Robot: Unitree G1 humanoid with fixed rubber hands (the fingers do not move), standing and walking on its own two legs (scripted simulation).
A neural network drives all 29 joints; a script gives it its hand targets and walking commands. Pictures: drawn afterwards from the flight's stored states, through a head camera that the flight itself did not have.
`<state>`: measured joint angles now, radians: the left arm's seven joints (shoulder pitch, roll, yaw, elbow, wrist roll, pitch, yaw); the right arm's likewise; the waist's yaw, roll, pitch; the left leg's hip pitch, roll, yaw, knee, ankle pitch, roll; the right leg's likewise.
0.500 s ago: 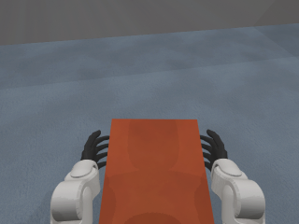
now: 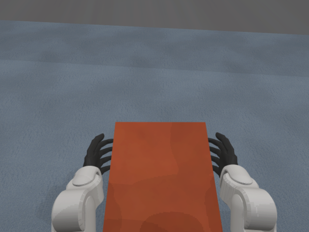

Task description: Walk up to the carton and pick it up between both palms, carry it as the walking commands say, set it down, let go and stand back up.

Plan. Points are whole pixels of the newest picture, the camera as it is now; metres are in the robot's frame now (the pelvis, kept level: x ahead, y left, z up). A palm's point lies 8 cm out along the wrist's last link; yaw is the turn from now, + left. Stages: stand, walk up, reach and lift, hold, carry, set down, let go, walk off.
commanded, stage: carry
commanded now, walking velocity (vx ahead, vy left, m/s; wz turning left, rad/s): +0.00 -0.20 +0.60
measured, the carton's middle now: (159, 182) +0.24 +0.00 +0.00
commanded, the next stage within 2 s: none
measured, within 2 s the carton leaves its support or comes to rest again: neither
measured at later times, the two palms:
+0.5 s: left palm (87, 202) +0.17 +0.14 +0.10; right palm (226, 160) +0.24 -0.14 +0.11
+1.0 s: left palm out of the picture +0.09 +0.10 +0.07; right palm (215, 159) +0.26 -0.13 +0.08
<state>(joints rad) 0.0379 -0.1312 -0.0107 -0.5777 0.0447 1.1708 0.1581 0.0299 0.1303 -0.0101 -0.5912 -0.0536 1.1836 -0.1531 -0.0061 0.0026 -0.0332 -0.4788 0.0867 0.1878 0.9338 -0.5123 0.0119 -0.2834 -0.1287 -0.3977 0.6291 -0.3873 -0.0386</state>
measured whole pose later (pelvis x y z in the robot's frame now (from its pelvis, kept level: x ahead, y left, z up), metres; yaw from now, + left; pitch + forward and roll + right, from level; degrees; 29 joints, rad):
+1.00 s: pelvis -0.02 -0.16 +0.00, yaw +35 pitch +3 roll +0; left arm 0.01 -0.13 0.02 -0.52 0.05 1.18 0.16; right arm -0.03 0.13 -0.02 -0.49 -0.05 1.18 -0.15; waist 0.00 -0.04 -0.01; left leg -0.35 0.01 0.12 0.62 -0.33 0.06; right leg -0.50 -0.07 -0.10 1.12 -0.53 0.08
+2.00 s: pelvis +0.07 -0.35 +0.01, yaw +70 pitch +4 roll -2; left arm 0.03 -0.13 -0.01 -0.61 0.03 1.16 0.17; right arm 0.04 0.13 0.00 -0.62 -0.05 1.17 -0.16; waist -0.01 0.01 -0.02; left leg -0.38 0.04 -0.08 0.52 -0.21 -0.04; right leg -0.43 -0.06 -0.03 0.78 -0.42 0.09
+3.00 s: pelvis +0.24 -0.44 +0.01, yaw +108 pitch +3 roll +1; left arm 0.04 -0.13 -0.01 -0.59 0.06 1.18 0.16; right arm -0.01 0.13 0.00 -0.59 -0.06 1.22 -0.16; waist -0.02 0.01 -0.02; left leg -0.51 0.04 0.12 0.92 -0.46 0.00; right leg -0.29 -0.12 -0.27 0.54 -0.30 -0.03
